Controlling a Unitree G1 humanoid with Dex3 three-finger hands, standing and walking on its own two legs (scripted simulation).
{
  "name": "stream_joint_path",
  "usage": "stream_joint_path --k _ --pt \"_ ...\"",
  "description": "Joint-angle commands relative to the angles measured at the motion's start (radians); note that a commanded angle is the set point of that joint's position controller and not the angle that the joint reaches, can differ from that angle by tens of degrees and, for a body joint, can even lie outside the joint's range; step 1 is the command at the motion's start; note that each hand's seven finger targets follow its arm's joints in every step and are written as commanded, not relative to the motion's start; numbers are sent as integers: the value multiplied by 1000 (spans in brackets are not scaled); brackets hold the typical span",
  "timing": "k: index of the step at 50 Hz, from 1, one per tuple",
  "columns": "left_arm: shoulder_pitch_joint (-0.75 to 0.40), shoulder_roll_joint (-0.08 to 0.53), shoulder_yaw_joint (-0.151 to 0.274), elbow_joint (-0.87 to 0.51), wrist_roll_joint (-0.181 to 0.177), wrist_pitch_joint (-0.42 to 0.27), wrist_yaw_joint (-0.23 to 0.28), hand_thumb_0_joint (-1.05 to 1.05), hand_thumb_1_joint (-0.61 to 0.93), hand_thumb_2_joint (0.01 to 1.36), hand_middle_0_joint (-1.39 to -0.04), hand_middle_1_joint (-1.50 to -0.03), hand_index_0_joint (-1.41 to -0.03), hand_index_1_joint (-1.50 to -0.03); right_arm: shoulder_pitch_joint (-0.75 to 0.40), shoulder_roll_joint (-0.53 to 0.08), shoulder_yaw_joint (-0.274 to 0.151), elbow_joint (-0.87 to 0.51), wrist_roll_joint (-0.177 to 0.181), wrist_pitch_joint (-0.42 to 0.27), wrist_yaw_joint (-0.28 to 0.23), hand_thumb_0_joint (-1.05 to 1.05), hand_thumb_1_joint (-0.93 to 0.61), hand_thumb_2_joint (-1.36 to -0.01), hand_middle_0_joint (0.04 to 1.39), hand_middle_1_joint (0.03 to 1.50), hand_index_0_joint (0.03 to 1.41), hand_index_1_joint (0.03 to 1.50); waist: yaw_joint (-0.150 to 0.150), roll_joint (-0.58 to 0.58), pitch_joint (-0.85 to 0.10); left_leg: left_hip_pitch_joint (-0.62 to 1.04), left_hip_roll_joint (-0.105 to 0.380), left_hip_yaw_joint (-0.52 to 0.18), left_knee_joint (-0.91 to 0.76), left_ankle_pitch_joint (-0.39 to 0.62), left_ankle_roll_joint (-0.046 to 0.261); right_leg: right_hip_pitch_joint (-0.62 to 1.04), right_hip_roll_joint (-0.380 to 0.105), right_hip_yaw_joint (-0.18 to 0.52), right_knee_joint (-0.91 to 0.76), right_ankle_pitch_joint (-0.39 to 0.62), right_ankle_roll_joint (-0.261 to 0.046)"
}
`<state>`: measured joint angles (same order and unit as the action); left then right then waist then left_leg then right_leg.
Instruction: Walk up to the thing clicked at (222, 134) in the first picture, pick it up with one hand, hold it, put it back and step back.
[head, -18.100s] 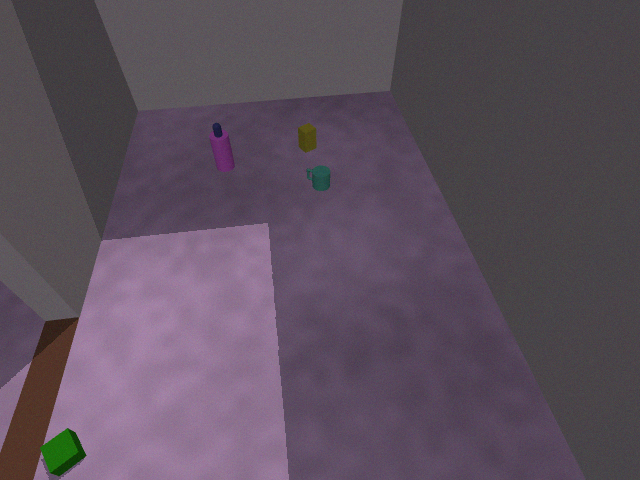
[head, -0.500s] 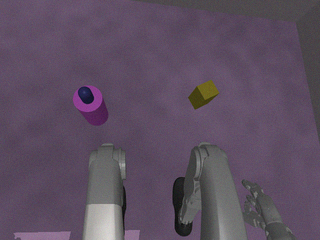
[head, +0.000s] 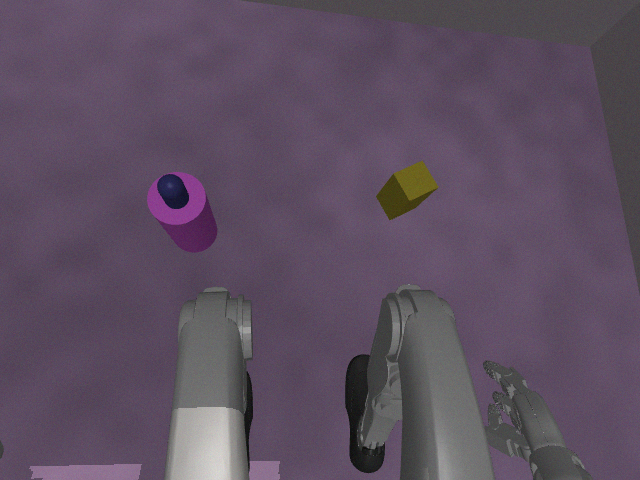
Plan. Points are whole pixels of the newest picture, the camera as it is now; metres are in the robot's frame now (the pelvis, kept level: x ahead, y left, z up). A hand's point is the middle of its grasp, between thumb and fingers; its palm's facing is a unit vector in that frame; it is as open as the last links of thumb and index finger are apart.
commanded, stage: go down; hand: left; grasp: from the side
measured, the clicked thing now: (183, 210) +0.48 +0.23 -0.27
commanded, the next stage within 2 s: approach in 0.34 s
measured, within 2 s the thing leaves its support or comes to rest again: neither
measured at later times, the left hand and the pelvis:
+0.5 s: hand out of the picture +0.38 +0.39 +0.02, palm faces +0.12 -0.99 -0.12, open 17.2 cm; pelvis +0.00 +0.00 +0.01, yaw +0 degrees
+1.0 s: hand (88, 229) +0.41 +0.33 -0.16, palm faces +0.07 -1.00 +0.02, open 17.6 cm; pelvis +0.00 +0.00 -0.06, yaw -4 degrees
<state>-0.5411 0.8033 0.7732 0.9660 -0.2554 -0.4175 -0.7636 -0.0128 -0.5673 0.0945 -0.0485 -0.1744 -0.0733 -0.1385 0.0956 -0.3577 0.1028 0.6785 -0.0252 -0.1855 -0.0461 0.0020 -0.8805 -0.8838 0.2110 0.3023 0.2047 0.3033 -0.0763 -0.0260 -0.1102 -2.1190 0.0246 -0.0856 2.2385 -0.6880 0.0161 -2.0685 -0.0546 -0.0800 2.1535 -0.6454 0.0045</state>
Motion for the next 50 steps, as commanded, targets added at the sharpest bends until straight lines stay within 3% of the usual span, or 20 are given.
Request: stream_joint_path --k 1,3,10,15,17,19,21,23,25,26,28,34,37,42,44,46,47,48,49,50 --pt "-167 389 68 -183 -42 -62 13 0 -559 97 -41 -182 -77 -145 103 -231 -88 -60 8 -22 -15 0 -880 -886 202 299 201 299 41 226 -592 461 -17 15 -319 117 12 282 43 -4 -205 91 -44" --pt "-198 421 79 -225 -43 -70 14 0 -563 103 -43 -194 -80 -156 104 -231 -91 -61 7 -23 -14 0 -880 -886 202 299 201 299 44 242 -607 469 -15 16 -323 109 12 286 43 1 -207 82 -45" --pt "-140 374 62 -178 -43 -64 14 0 -546 117 -38 -203 -78 -163 103 -230 -93 -61 10 -24 -13 0 -875 -885 202 299 201 299 45 233 -581 465 -15 15 -330 100 12 278 43 -3 -212 76 -45" --pt "-164 385 66 -214 -43 -77 14 0 -569 130 -36 -221 -78 -180 108 -227 -96 -57 8 -22 -14 0 -871 -884 202 299 201 299 39 216 -627 492 -15 17 -308 161 11 296 42 0 -212 117 -44" --pt "-176 395 73 -252 -45 -80 19 0 -534 137 -31 -218 -73 -175 114 -232 -99 -54 7 -23 -17 0 -874 -885 202 299 201 299 49 268 -647 531 -16 14 -322 169 6 285 40 3 -205 125 -49" --pt "-138 382 75 -226 -38 -72 24 0 -518 138 -29 -216 -69 -174 125 -230 -102 -47 5 -20 -17 0 -876 -886 202 299 201 299 54 249 -659 539 -16 15 -320 197 5 310 40 1 -208 141 -48" --pt "-142 368 60 -210 -31 -67 24 0 -497 151 -25 -229 -69 -184 122 -223 -99 -46 6 -18 -15 0 -867 -883 202 299 201 299 40 235 -615 507 -16 11 -324 181 6 295 40 -2 -208 129 -47" --pt "-149 383 62 -224 -24 -72 29 0 -591 65 -24 -145 -58 -101 111 -227 -100 -47 6 -15 -17 0 -856 -885 200 299 199 299 53 258 -617 523 -15 9 -331 172 5 271 39 0 -203 123 -50" --pt "-151 344 42 -179 -22 -73 28 0 -611 45 -24 -135 -57 -106 107 -224 -97 -49 2 -14 -15 0 -870 -889 199 299 199 299 37 230 -590 500 -13 9 -319 168 7 267 41 0 -203 123 -48" --pt "-154 318 31 -169 -22 -79 26 0 -611 49 -25 -144 -59 -115 111 -223 -102 -46 3 -14 -13 0 -871 -888 200 299 199 299 12 215 -560 472 -15 7 -313 147 10 250 41 -6 -205 108 -47" --pt "-128 283 24 -87 -35 -89 21 0 -611 41 -29 -144 -64 -113 100 -224 -95 -46 2 -19 -8 0 -869 -887 200 299 199 299 4 170 -498 410 -17 9 -298 98 15 236 44 -9 -203 73 -45" --pt "-198 218 -34 13 -74 -162 5 0 -611 50 -32 -169 -71 -134 95 -226 -73 -49 -11 -37 13 0 -874 -887 200 300 200 300 -36 101 -490 301 -18 33 -215 63 21 278 53 -8 -190 51 -35" --pt "-220 236 -44 42 -55 -212 15 0 -611 62 -35 -175 -71 -142 79 -240 -59 -47 -30 -37 23 0 -873 -887 200 300 200 300 -37 151 -494 336 -12 19 -186 95 8 234 56 -25 -142 73 -42" --pt "-249 358 18 50 -24 -328 55 0 -611 67 -41 -171 -70 -144 48 -269 -14 -51 -75 -23 43 0 -886 -890 200 300 200 300 -28 213 -531 351 -4 13 -113 171 -4 265 61 -42 -66 137 -41" --pt "-279 370 14 61 -20 -366 64 0 -611 70 -38 -167 -66 -142 32 -281 7 -54 -91 -13 50 0 -888 -891 200 300 200 300 -49 255 -533 375 2 -1 -98 181 -11 252 64 -57 -37 148 -42" --pt "-258 357 11 100 -26 -397 68 0 -611 57 -42 -165 -70 -137 3 -295 27 -64 -105 -1 57 0 -888 -890 200 299 200 299 -55 281 -513 390 9 -17 -90 171 -18 228 70 -77 -17 136 -43" --pt "-231 379 24 138 -24 -407 73 0 -611 80 -34 -168 -60 -143 -5 -307 36 -61 -113 6 58 0 -884 -890 200 299 200 299 -60 307 -493 389 10 -20 -85 166 -20 223 70 -85 -7 136 -43" --pt "-229 357 2 155 -24 -420 73 0 -611 77 -34 -165 -61 -139 -15 -303 52 -68 -122 11 62 0 -882 -889 200 299 200 299 -70 297 -488 371 12 -24 -71 165 -20 242 73 -92 -2 140 -40" --pt "-215 377 20 181 -26 -431 76 0 -611 56 -41 -156 -67 -130 -17 -313 60 -59 -130 18 62 0 -893 -891 200 299 200 299 -78 287 -478 359 14 -27 -55 164 -19 250 74 -99 1 145 -36" --pt "-215 384 9 183 -21 -445 79 0 -611 58 -39 -155 -65 -129 -28 -313 74 -64 -138 24 64 0 -890 -891 200 299 200 299 -87 295 -467 355 16 -32 -50 164 -21 256 78 -105 8 146 -36"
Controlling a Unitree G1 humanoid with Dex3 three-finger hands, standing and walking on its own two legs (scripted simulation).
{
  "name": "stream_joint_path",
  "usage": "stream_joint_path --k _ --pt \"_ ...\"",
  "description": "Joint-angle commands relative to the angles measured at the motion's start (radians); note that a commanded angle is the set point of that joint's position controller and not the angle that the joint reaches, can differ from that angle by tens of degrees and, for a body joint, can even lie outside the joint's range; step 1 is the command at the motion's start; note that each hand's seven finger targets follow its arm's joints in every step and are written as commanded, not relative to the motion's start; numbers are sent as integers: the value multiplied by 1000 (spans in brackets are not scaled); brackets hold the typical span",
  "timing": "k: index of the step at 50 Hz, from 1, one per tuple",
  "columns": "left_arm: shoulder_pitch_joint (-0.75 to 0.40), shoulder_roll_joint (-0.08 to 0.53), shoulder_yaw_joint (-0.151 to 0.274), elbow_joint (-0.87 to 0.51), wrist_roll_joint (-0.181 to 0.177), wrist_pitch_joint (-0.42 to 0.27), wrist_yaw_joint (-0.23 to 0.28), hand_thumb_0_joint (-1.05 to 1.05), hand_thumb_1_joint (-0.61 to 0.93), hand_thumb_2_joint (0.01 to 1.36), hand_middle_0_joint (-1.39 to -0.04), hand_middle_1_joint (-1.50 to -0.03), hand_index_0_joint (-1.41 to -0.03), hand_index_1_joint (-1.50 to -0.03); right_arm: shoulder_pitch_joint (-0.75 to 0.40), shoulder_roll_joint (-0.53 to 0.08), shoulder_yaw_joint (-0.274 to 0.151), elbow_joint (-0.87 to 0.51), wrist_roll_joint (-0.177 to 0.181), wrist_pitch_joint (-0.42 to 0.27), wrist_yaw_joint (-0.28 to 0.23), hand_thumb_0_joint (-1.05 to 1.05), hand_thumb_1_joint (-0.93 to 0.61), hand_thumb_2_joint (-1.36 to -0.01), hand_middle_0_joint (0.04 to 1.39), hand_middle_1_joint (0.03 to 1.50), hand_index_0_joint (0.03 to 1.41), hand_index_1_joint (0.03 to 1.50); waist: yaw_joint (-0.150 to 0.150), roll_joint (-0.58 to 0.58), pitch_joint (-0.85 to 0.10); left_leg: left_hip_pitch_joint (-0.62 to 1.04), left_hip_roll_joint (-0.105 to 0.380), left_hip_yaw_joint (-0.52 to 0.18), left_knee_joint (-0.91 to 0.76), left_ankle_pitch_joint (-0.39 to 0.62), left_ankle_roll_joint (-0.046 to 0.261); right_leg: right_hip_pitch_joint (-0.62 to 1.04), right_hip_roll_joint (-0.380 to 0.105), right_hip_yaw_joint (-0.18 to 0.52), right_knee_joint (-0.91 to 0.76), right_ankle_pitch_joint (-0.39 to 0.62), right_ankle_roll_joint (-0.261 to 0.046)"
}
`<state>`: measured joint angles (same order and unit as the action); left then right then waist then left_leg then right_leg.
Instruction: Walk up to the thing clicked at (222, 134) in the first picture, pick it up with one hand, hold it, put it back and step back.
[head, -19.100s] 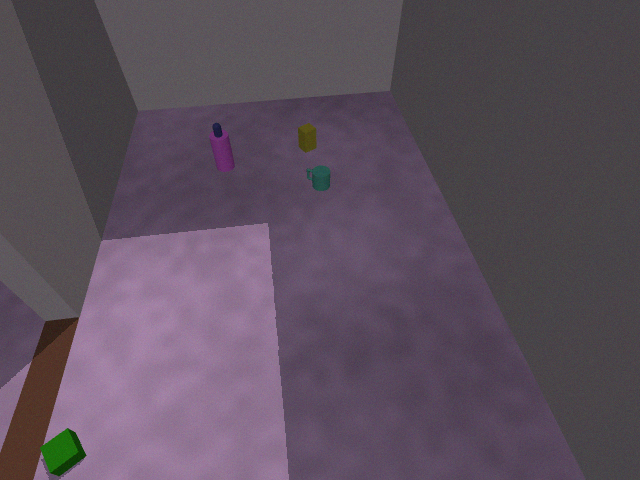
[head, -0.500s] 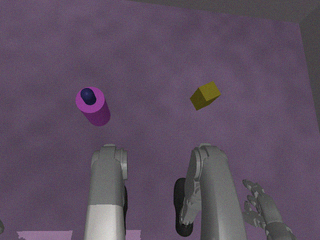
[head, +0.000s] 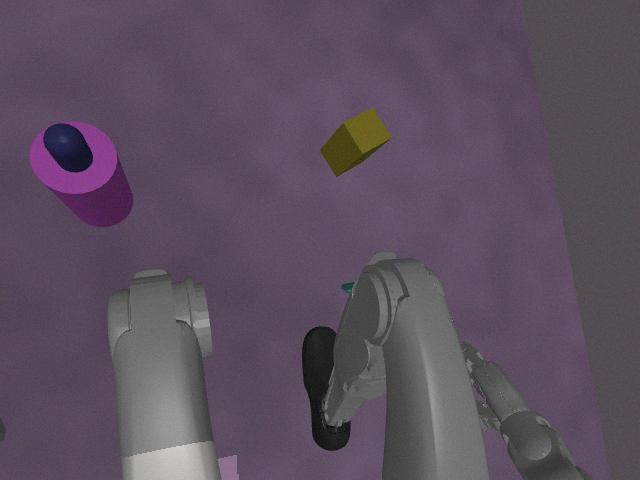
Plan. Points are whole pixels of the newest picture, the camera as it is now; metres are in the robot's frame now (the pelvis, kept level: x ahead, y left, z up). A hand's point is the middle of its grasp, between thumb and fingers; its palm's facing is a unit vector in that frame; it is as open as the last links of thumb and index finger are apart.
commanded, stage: approach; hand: left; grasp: from the side
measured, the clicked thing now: (86, 174) +0.47 +0.26 -0.20
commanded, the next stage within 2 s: close in in 0.02 s
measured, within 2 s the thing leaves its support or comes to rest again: neither
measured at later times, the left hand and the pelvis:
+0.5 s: hand (53, 203) +0.42 +0.29 -0.19, palm faces +0.17 -0.99 +0.04, open 17.6 cm; pelvis -0.01 +0.01 -0.03, yaw -5 degrees
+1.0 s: hand (84, 207) +0.42 +0.26 -0.19, palm faces +0.19 -0.98 +0.02, open 17.5 cm; pelvis -0.02 +0.01 -0.03, yaw -6 degrees
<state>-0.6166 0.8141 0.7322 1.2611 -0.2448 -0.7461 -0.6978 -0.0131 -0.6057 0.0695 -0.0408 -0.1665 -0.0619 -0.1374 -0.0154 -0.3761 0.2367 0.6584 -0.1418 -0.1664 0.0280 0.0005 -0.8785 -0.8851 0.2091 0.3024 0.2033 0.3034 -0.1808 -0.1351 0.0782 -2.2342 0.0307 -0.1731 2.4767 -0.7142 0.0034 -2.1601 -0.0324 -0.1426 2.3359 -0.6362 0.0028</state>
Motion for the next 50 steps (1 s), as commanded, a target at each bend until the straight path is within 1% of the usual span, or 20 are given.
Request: stream_joint_path --k 1,4,5,9,11,13,15,17,20,22,27,30,35,37,39,43,44,45,47,50 --pt "-136 353 35 -98 -35 -128 12 0 -611 48 -43 -162 -72 -132 66 -298 -51 -48 -28 9 -8 0 -893 -890 200 299 200 299 14 409 -648 473 12 50 -277 188 -8 345 59 -46 -170 139 -33" --pt "-176 334 1 -64 -39 -160 29 0 -611 40 -42 -166 -78 -130 41 -321 -23 -43 -50 23 -7 0 -895 -889 201 299 200 299 -40 438 -595 483 21 22 -257 181 -15 307 63 -75 -147 144 -33" --pt "-179 307 -24 -51 -36 -172 39 0 -611 40 -42 -172 -79 -135 27 -323 -14 -43 -56 26 -5 0 -896 -889 201 299 200 299 -53 438 -583 494 23 14 -247 187 -17 299 64 -82 -142 151 -32" --pt "-194 322 -42 -14 -14 -226 104 0 -611 0 -45 -148 -91 -104 -7 -340 27 -51 -88 49 1 0 -908 -889 200 299 200 299 -74 451 -541 505 31 -14 -221 191 -27 293 72 -111 -121 156 -29" --pt "-214 302 -51 -10 -11 -256 146 0 -611 0 -44 -142 -89 -97 -25 -344 46 -53 -106 58 8 0 -908 -889 200 299 200 299 -85 452 -519 490 32 -22 -210 197 -28 310 74 -120 -116 169 -26" --pt "-225 321 -42 -10 -3 -281 192 0 -611 0 -50 -137 -94 -92 -37 -348 64 -57 -120 69 16 0 -911 -890 200 299 200 299 -83 456 -510 482 34 -30 -202 189 -28 325 79 -126 -112 171 -24" --pt "-220 318 -52 4 27 -296 238 0 -611 0 -50 -132 -93 -88 -44 -357 74 -63 -134 85 23 0 -912 -890 200 299 200 299 -87 480 -480 497 38 -44 -215 194 -38 310 80 -142 -100 171 -23" --pt "-200 291 -64 -14 43 -310 275 0 -611 6 -44 -127 -87 -83 -50 -358 79 -67 -149 99 31 0 -910 -891 201 299 200 299 -80 525 -473 521 40 -52 -220 222 -44 314 82 -147 -91 192 -24" --pt "-190 257 -82 -15 63 -314 328 0 -611 0 -49 -112 -90 -69 -54 -361 83 -75 -158 116 42 0 -914 -892 201 299 200 299 -95 521 -439 505 42 -65 -227 215 -46 313 82 -159 -86 199 -22" --pt "-159 204 -113 -1 71 -313 352 0 -611 0 -48 -108 -88 -67 -64 -358 81 -82 -168 130 47 0 -919 -893 200 299 200 299 -105 496 -419 486 43 -70 -223 194 -41 310 83 -163 -90 192 -19" --pt "-184 161 -163 -27 76 -324 401 0 -611 0 -48 -93 -88 -52 -67 -355 81 -91 -170 146 59 0 -926 -895 200 299 200 299 -129 440 -395 420 37 -71 -207 134 -28 328 88 -165 -106 176 -14" --pt "-202 137 -173 -31 70 -338 434 0 -611 0 -42 -98 -84 -55 -63 -356 85 -96 -172 149 66 0 -922 -895 201 299 200 299 -139 410 -395 402 34 -81 -203 103 -24 332 90 -172 -110 161 -10" --pt "-225 125 -194 -15 86 -364 481 0 -611 17 -30 -88 -68 -50 -83 -348 90 -101 -176 152 74 0 -919 -896 200 299 200 299 -141 379 -355 347 29 -75 -199 26 -14 315 91 -166 -122 110 -8" --pt "-218 143 -190 -22 93 -374 492 0 -611 19 -33 -86 -69 -49 -81 -351 91 -101 -180 155 76 0 -921 -897 200 299 200 299 -131 402 -365 365 30 -80 -205 34 -19 322 92 -167 -114 119 -10" --pt "-191 119 -197 -1 103 -379 503 0 -611 28 -31 -81 -65 -47 -88 -350 88 -104 -181 158 79 0 -917 -896 201 299 200 299 -127 403 -354 375 32 -85 -214 39 -22 303 91 -171 -107 121 -11" --pt "-189 129 -195 -16 107 -388 527 0 -611 60 -39 -57 -55 -41 -81 -349 93 -103 -185 162 84 0 -914 -901 201 300 200 300 -122 414 -381 373 28 -75 -203 68 -22 340 95 -167 -108 147 -13" --pt "-168 107 -201 -10 110 -385 529 0 -595 69 -40 -62 -55 -45 -73 -346 92 -99 -187 164 84 0 -911 -900 201 300 200 300 -126 414 -399 401 29 -79 -200 109 -26 347 94 -167 -102 179 -12" --pt "-181 108 -215 -17 114 -388 532 0 -587 68 -36 -54 -51 -37 -81 -345 93 -100 -186 165 84 0 -909 -901 201 300 200 300 -131 424 -388 393 30 -79 -201 98 -27 332 97 -170 -101 168 -13" --pt "-195 114 -210 -26 112 -393 538 0 -489 102 -134 -133 -151 -112 -76 -351 94 -97 -187 169 84 0 -907 -897 201 299 200 299 -138 427 -390 402 32 -89 -204 111 -28 337 94 -174 -96 183 -13" --pt "-219 114 -226 -40 111 -396 541 0 -460 139 -156 -158 -174 -139 -75 -344 97 -89 -188 169 84 0 -904 -896 201 299 200 299 -147 415 -403 388 28 -73 -180 122 -20 365 97 -164 -106 200 -11"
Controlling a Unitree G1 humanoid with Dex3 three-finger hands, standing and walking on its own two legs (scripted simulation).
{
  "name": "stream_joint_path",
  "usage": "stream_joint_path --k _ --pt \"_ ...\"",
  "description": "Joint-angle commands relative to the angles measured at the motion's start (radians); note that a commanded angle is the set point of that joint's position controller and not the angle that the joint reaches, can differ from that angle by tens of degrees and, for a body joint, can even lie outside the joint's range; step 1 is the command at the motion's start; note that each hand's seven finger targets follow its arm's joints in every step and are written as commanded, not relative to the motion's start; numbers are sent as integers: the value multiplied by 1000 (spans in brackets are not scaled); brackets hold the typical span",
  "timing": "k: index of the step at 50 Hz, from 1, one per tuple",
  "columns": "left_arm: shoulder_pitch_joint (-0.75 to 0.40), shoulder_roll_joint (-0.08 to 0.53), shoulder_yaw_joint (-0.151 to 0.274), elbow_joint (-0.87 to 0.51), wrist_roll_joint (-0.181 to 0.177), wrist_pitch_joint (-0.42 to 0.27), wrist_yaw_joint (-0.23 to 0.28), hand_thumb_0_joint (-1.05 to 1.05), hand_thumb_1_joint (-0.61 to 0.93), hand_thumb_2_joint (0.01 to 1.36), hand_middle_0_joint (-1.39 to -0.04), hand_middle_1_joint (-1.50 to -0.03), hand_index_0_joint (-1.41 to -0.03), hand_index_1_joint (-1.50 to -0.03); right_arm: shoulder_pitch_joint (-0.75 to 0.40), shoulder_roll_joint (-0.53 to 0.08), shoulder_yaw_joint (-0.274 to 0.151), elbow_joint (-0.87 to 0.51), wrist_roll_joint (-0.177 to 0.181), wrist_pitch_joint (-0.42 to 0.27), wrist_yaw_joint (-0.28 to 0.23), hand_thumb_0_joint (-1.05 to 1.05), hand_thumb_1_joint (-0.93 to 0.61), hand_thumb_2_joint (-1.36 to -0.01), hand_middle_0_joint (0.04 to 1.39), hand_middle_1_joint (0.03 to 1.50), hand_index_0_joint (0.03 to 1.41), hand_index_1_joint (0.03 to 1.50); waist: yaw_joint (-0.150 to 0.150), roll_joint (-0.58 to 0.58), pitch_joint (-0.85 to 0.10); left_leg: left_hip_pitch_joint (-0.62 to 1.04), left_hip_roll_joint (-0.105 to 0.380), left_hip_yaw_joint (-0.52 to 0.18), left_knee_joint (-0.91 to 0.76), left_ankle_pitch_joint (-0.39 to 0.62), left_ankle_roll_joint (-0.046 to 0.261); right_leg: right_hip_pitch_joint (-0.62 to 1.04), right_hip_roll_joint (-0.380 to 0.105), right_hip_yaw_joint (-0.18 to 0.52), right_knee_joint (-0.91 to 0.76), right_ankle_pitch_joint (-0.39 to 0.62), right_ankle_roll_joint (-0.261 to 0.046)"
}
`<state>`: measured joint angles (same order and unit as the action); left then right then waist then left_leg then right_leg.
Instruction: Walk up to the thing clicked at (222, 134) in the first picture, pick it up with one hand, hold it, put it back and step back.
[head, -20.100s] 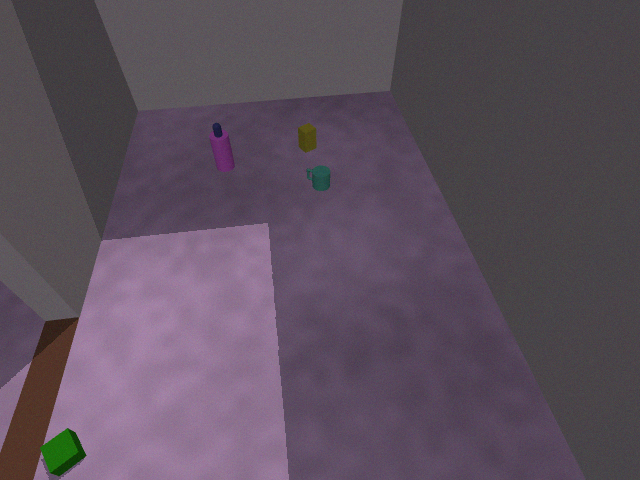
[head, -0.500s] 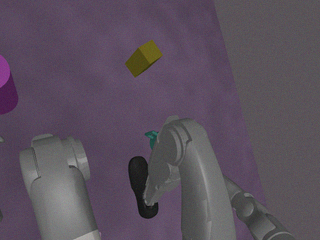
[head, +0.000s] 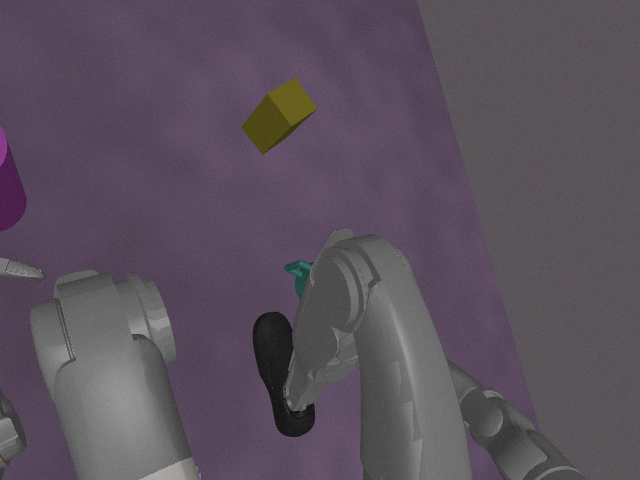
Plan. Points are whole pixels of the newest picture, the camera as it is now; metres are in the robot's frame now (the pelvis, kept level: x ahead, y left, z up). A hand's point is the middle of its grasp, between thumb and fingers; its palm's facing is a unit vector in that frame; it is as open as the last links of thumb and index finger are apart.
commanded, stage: close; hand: left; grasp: from the side
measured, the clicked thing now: out of the picture +0.46 +0.29 -0.17
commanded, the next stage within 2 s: settle in 0.96 s
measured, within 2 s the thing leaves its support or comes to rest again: leaves its support in 1.48 s
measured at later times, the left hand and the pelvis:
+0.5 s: hand out of the picture +0.43 +0.29 -0.16, palm faces +0.32 -0.95 +0.01, open 14.4 cm; pelvis +0.00 +0.00 +0.00, yaw +0 degrees
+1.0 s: hand out of the picture +0.43 +0.29 -0.16, palm faces +0.33 -0.94 +0.00, open 11.4 cm; pelvis +0.00 +0.00 +0.00, yaw -1 degrees
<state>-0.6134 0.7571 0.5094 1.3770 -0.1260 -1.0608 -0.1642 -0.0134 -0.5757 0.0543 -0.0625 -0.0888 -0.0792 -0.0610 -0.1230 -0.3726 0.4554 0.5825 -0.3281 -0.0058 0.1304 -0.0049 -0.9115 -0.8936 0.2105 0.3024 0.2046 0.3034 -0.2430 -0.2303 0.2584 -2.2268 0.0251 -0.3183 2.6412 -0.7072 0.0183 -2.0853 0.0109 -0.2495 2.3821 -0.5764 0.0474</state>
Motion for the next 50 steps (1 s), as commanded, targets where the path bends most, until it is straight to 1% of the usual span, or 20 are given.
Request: stream_joint_path --k 1,3,4,7,8,9,12,14,15,19,21,24,27,31,38,41,44,46,49,50 --pt "-235 177 0 -158 -13 -84 11 0 -478 137 -172 -161 -187 -144 30 -347 -118 -16 -1 9 -17 0 -908 -897 201 299 200 299 -85 499 -586 365 33 72 -342 103 -33 292 56 -58 -156 129 -56" --pt "-226 175 0 -146 -12 -80 15 0 -448 166 -181 -178 -196 -162 34 -347 -120 -12 -1 9 -18 0 -903 -897 201 299 200 299 -81 510 -587 385 35 72 -345 110 -34 287 56 -56 -156 134 -56" --pt "-238 167 -14 -134 -8 -81 15 0 -430 174 -196 -194 -212 -176 33 -350 -120 -11 -2 11 -18 0 -905 -896 201 299 200 299 -91 512 -577 383 36 68 -348 106 -37 278 53 -60 -152 130 -56" --pt "-229 157 -22 -110 -2 -75 23 0 -394 216 -213 -219 -227 -203 34 -345 -116 -13 -2 15 -16 0 -900 -896 201 299 200 299 -94 500 -575 382 37 64 -350 109 -37 280 55 -64 -154 131 -56" --pt "-236 173 -9 -121 -2 -76 24 0 -390 218 -222 -221 -235 -206 23 -346 -115 -16 -1 17 -17 0 -900 -896 201 299 200 299 -84 497 -571 376 37 62 -351 100 -38 270 55 -64 -153 123 -57" --pt "-249 172 -25 -126 4 -77 24 0 -387 218 -213 -217 -227 -202 21 -347 -116 -16 -2 17 -17 0 -898 -896 201 299 200 299 -90 514 -562 382 39 63 -357 92 -38 262 54 -63 -154 115 -58" --pt "-255 170 -28 -115 2 -75 31 0 -342 246 -244 -244 -257 -229 20 -344 -112 -19 -2 18 -16 0 -899 -897 201 299 200 299 -90 495 -572 365 35 65 -347 82 -34 272 58 -64 -160 112 -57" --pt "-254 153 -34 -114 1 -75 33 0 -284 276 -270 -272 -285 -256 31 -346 -114 -14 -4 20 -16 0 -897 -896 201 299 200 299 -101 507 -576 395 39 57 -352 114 -40 271 55 -66 -153 139 -56" --pt "-250 161 -35 -121 7 -75 36 0 -267 290 -290 -284 -303 -269 30 -350 -116 -13 -5 23 -15 0 -895 -896 201 299 200 299 -94 524 -581 412 41 53 -357 130 -45 268 54 -67 -148 147 -58" --pt "-277 134 -68 -96 16 -69 43 0 -182 341 -334 -326 -345 -312 25 -345 -110 -14 -6 27 -14 0 -893 -896 201 299 200 299 -116 511 -567 401 41 48 -355 125 -44 265 56 -72 -151 147 -57" --pt "-288 134 -75 -108 18 -73 49 0 -155 356 -339 -336 -350 -322 25 -348 -111 -14 -7 30 -13 0 -890 -895 201 299 200 299 -114 521 -555 403 41 44 -363 116 -46 257 54 -74 -150 140 -57" --pt "-289 157 -64 -95 17 -71 60 0 -106 369 -348 -341 -360 -325 27 -344 -104 -15 -7 32 -13 0 -888 -895 201 299 200 299 -111 506 -570 394 38 52 -347 121 -40 277 57 -71 -159 144 -55" --pt "-291 143 -79 -78 17 -77 62 0 -60 404 -375 -375 -388 -358 16 -341 -99 -16 -8 36 -12 0 -886 -894 201 299 200 299 -110 492 -559 380 37 49 -348 109 -38 274 58 -73 -161 135 -56" --pt "-293 162 -67 -59 19 -82 68 0 15 443 -411 -407 -424 -390 18 -344 -91 -21 -9 39 -12 0 -885 -893 201 299 200 299 -113 492 -552 380 38 46 -352 105 -39 279 59 -78 -163 129 -55" --pt "-246 142 -77 -73 16 -81 68 0 155 532 -505 -492 -515 -476 10 -346 -90 -21 -13 43 -12 0 -881 -893 201 299 200 299 -101 504 -560 395 38 46 -353 132 -42 291 60 -80 -160 150 -56" --pt "-224 113 -94 -66 17 -78 68 0 139 563 -555 -537 -564 -523 8 -344 -92 -21 -11 41 -9 0 -884 -893 200 299 200 299 -107 490 -551 396 38 39 -357 130 -44 281 60 -84 -160 149 -56" --pt "-240 124 -102 -75 18 -79 69 0 123 592 -596 -579 -605 -566 8 -348 -93 -18 -9 43 -9 0 -884 -893 200 299 200 299 -109 500 -549 408 41 36 -360 122 -46 269 62 -85 -159 139 -58" --pt "-239 97 -129 -80 17 -81 67 0 145 638 -628 -627 -640 -613 -3 -347 -93 -19 -11 41 -7 0 -886 -894 200 299 200 299 -109 488 -542 392 37 37 -354 112 -42 273 64 -86 -162 136 -57" --pt "-226 98 -125 -74 17 -79 73 0 152 676 -675 -671 -686 -658 3 -346 -93 -18 -9 40 -5 0 -888 -894 200 299 200 299 -111 490 -541 400 37 37 -356 118 -44 275 61 -87 -163 142 -55" --pt "-231 101 -125 -94 14 -80 72 0 167 683 -695 -688 -708 -674 0 -346 -93 -18 -9 40 -5 0 -890 -894 200 299 200 299 -103 497 -549 403 36 36 -357 115 -44 276 63 -86 -164 139 -55"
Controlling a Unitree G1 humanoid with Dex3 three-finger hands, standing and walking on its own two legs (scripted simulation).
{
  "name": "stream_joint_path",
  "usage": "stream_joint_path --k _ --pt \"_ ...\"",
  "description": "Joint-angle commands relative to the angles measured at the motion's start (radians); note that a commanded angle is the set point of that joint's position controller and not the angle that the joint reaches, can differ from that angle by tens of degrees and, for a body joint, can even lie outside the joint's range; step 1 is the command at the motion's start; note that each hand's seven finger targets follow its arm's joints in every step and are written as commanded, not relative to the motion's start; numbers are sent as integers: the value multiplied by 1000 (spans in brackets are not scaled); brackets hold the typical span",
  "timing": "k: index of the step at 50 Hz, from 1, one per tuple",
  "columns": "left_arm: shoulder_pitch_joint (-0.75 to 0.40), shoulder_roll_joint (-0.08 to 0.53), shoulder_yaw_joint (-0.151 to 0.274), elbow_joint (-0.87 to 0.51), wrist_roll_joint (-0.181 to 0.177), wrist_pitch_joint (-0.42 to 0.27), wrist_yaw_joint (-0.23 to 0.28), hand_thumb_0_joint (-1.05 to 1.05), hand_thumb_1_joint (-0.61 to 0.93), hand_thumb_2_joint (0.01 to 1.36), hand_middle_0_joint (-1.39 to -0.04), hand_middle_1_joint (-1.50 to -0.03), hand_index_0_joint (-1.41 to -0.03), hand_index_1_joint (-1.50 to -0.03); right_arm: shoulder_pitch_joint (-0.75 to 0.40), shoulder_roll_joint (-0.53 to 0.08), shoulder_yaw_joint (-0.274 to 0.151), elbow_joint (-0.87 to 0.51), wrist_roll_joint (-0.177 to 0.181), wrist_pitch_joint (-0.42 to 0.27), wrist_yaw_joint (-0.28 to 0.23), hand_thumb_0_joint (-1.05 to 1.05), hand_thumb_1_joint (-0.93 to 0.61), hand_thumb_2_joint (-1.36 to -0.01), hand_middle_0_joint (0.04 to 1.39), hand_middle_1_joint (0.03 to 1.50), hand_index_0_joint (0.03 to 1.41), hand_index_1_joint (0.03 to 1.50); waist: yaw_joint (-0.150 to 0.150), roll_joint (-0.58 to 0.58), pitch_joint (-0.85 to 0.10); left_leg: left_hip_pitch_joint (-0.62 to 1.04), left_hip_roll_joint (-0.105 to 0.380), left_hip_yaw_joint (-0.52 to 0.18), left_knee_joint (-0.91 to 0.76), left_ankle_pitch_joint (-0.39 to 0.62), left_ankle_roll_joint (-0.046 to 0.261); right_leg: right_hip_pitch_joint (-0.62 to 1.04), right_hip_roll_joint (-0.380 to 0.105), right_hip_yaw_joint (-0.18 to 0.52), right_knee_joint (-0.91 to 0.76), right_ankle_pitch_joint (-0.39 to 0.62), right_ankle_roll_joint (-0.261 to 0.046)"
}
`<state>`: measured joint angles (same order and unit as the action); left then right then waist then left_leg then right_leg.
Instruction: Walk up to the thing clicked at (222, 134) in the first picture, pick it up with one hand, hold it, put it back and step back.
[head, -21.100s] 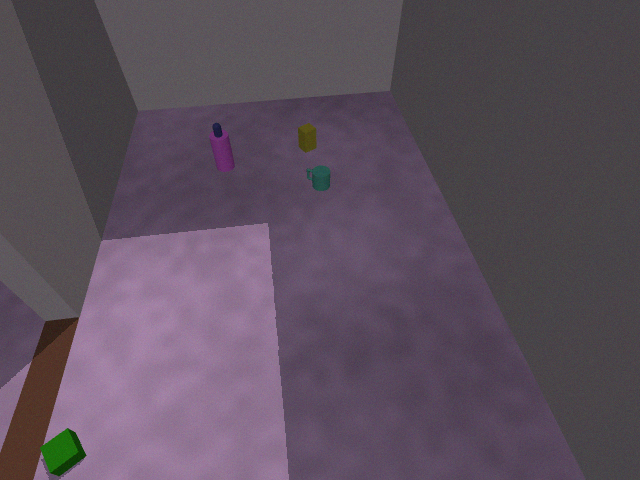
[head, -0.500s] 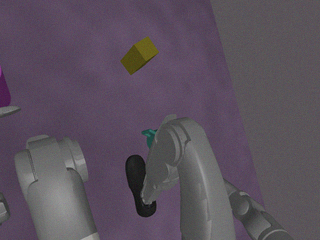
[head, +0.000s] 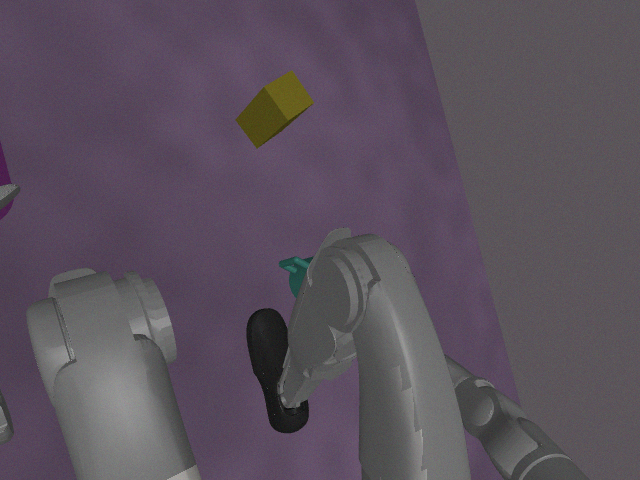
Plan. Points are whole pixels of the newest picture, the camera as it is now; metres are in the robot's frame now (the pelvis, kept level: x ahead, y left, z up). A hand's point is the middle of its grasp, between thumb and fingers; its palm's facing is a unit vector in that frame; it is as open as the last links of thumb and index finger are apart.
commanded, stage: settle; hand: left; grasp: from the side
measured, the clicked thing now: out of the picture +0.45 +0.29 -0.17
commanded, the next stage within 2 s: lift in 1.82 s
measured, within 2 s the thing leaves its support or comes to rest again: leaves its support in 0.48 s
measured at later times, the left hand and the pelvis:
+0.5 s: hand out of the picture +0.39 +0.28 -0.16, palm faces +0.27 -0.96 -0.03, open 11.6 cm; pelvis +0.01 +0.00 +0.01, yaw +2 degrees
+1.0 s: hand out of the picture +0.38 +0.29 -0.03, palm faces +0.25 -0.96 -0.08, open 11.8 cm; pelvis +0.01 -0.01 +0.04, yaw +7 degrees
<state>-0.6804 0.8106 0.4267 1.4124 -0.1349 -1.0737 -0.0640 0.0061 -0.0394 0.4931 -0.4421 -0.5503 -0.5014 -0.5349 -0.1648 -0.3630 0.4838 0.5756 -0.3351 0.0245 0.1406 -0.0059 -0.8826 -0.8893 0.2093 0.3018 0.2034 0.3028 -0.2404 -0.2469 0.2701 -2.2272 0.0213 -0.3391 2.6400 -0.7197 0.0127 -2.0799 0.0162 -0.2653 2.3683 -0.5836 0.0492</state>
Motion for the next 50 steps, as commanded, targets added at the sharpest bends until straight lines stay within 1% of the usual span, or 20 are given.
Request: stream_joint_path --k 1,3,6,7,9,15,17,19,22,26,28,29,34,35,38,40,41,44,48,50 --pt "-137 78 -11 -112 26 -65 -24 0 170 707 -709 -713 -723 -698 36 -365 -126 -10 0 13 -17 0 -886 -893 200 299 200 299 -99 514 -547 408 43 51 -367 131 -44 262 51 -71 -145 143 -57" --pt "-136 16 -65 -125 27 -61 -30 0 147 730 -740 -742 -752 -729 31 -355 -128 -14 0 11 -13 0 -886 -893 200 299 200 299 -104 516 -546 411 40 56 -362 125 -42 247 56 -71 -147 142 -60" --pt "-131 81 -16 -172 27 -56 -23 0 202 928 -919 -975 -923 -969 37 -362 -134 -11 3 12 -15 0 -923 -904 201 300 200 300 -84 551 -577 436 41 56 -371 136 -45 267 53 -66 -143 148 -60" --pt "-155 42 -49 -197 25 -53 -28 0 222 948 -944 -998 -949 -1000 40 -356 -136 -14 4 13 -14 0 -921 -904 201 300 200 300 -91 552 -601 440 40 58 -367 153 -47 269 53 -68 -143 165 -59" --pt "-153 62 -31 -232 25 -47 -24 0 248 986 -979 -1044 -985 -1046 49 -352 -138 -17 6 12 -12 0 -923 -904 201 300 200 300 -81 566 -617 440 38 64 -368 167 -44 290 54 -62 -143 174 -61" --pt "-185 80 -4 -418 22 -20 -14 0 219 1026 -1050 -1116 -1056 -1119 91 -336 -173 2 16 16 -14 0 -923 -904 200 300 200 300 -53 639 -724 502 39 88 -370 240 -49 313 50 -39 -138 225 -67" --pt "-177 115 25 -529 26 -6 -7 0 218 1002 -1027 -1099 -1033 -1100 84 -325 -189 -17 23 20 -17 0 -923 -903 201 300 200 300 -19 662 -771 520 39 99 -381 251 -46 324 47 -20 -139 224 -70" --pt "-176 106 25 -574 24 15 1 0 184 1004 -1049 -1115 -1056 -1116 96 -324 -207 -20 31 24 -19 0 -926 -903 201 300 200 300 -28 674 -771 503 37 105 -397 220 -43 315 44 -13 -145 204 -72" --pt "-205 119 55 -752 9 39 18 0 194 1008 -1048 -1126 -1055 -1127 122 -317 -238 -28 45 20 -24 0 -930 -904 200 299 200 299 -10 729 -849 566 40 105 -424 236 -47 300 38 5 -147 211 -80" --pt "-192 95 45 -879 3 93 24 0 168 1020 -1075 -1162 -1082 -1162 154 -296 -275 -27 70 15 -36 0 -931 -905 200 299 200 299 3 750 -903 594 35 121 -450 247 -43 300 33 30 -167 216 -84" --pt "-237 60 -7 -946 7 117 19 0 138 1018 -1087 -1178 -1096 -1176 163 -283 -294 -33 86 8 -39 0 -932 -904 200 299 200 299 -4 759 -920 587 32 131 -460 243 -39 293 31 44 -173 217 -87" --pt "-202 55 6 -935 6 134 15 0 137 1035 -1114 -1206 -1124 -1204 172 -276 -302 -32 94 6 -42 0 -929 -903 200 299 200 299 3 736 -926 580 30 132 -466 248 -36 294 29 46 -175 220 -87" --pt "-160 -62 -63 -880 -6 207 -19 0 125 1088 -1153 -1269 -1169 -1264 213 -269 -349 -13 133 -3 -47 0 -920 -901 200 299 200 299 2 661 -865 531 20 133 -503 156 -26 219 20 49 -203 151 -86" --pt "-195 -64 -64 -891 -6 216 -24 0 135 1102 -1153 -1275 -1170 -1270 208 -263 -358 -21 142 -6 -46 0 -912 -899 200 299 200 299 12 647 -861 507 17 140 -505 128 -22 203 17 55 -205 130 -87" --pt "-124 -105 -84 -854 -8 247 -49 0 126 1103 -1151 -1285 -1172 -1276 227 -249 -377 -18 162 -8 -43 0 -908 -898 200 299 200 299 40 590 -889 472 4 164 -509 145 -14 233 14 63 -217 132 -86" --pt "-124 -112 -67 -851 -21 265 -60 0 96 1109 -1157 -1291 -1178 -1283 234 -237 -394 -13 182 -9 -46 0 -901 -896 200 299 200 299 66 576 -901 467 -1 177 -529 131 -11 217 10 74 -221 113 -90" --pt "-155 -130 -75 -852 -29 272 -68 0 63 1117 -1156 -1298 -1177 -1291 251 -238 -401 -4 189 -9 -46 0 -901 -897 200 300 200 300 51 577 -904 481 0 171 -534 121 -12 196 9 72 -219 107 -90" --pt "-154 -132 -55 -845 -38 291 -80 0 95 1131 -1154 -1300 -1173 -1295 262 -225 -420 2 208 -10 -49 0 -893 -895 200 300 200 300 71 550 -914 458 -7 189 -550 77 -6 206 5 84 -239 66 -89" --pt "-177 -111 -37 -913 -41 300 -98 0 82 1141 -1170 -1308 -1186 -1307 266 -203 -446 1 226 -15 -59 0 -892 -895 200 300 200 300 99 533 -985 456 -15 233 -550 91 2 237 4 113 -263 64 -90" --pt "-201 -90 -5 -950 -53 305 -100 0 95 1143 -1166 -1301 -1180 -1301 283 -191 -455 5 233 -17 -65 0 -891 -896 200 300 200 300 115 534 -1037 459 -20 254 -548 111 3 288 2 132 -275 75 -88"
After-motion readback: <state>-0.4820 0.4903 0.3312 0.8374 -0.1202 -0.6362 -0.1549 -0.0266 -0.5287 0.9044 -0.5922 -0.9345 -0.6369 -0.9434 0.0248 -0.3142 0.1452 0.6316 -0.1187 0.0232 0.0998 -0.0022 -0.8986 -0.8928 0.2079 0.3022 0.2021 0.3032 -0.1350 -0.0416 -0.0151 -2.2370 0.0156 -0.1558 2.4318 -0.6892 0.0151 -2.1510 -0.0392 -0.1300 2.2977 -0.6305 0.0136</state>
